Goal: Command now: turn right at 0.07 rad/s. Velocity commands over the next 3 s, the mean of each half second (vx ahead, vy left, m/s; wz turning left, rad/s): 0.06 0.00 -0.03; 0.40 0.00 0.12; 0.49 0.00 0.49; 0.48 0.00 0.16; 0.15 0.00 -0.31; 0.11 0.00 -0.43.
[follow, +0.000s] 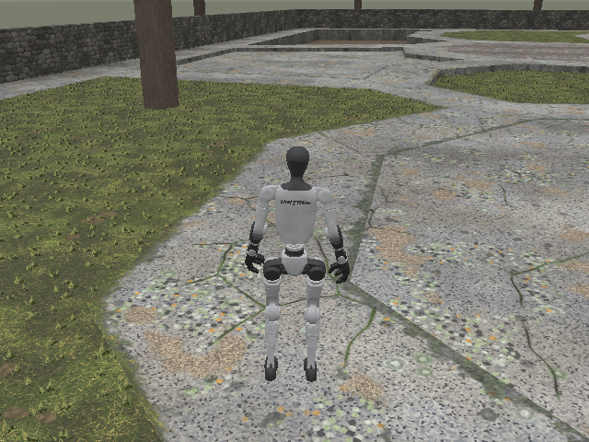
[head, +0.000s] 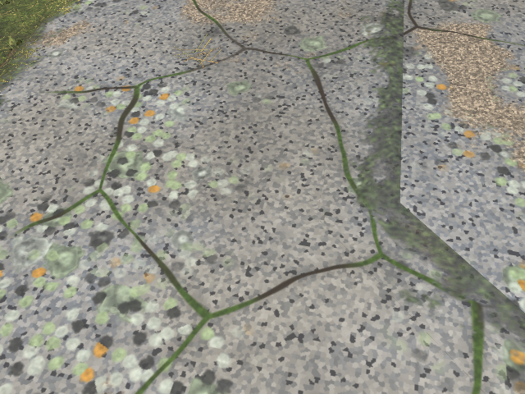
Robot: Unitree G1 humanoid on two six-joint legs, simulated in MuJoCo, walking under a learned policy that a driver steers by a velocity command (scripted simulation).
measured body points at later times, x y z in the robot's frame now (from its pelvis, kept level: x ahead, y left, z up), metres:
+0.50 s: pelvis +0.00 +0.01 +0.00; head +0.00 +0.01 +0.45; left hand +0.02 +0.28 -0.15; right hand +0.01 -0.24 -0.15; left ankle -0.02 +0.13 -0.74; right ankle -0.01 -0.09 -0.73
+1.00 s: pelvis +0.20 +0.01 -0.02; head +0.24 +0.02 +0.43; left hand +0.07 +0.23 -0.16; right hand +0.42 -0.19 -0.14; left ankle +0.34 +0.10 -0.73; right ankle +0.01 -0.08 -0.74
